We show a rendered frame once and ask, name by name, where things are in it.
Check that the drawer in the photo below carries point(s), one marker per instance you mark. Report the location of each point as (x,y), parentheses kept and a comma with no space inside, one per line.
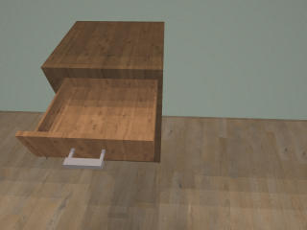
(91,115)

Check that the handle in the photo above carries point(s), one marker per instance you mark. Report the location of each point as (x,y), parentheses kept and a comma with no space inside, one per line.
(71,162)

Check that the cabinet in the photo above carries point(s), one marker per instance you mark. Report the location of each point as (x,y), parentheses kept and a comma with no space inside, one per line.
(117,50)

